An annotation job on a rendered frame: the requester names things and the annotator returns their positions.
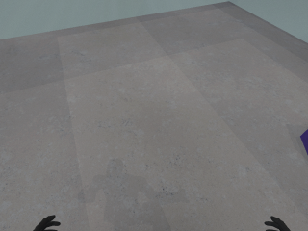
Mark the robot right hand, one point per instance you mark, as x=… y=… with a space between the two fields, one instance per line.
x=277 y=223

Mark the robot left hand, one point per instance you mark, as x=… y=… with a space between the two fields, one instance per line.
x=47 y=222

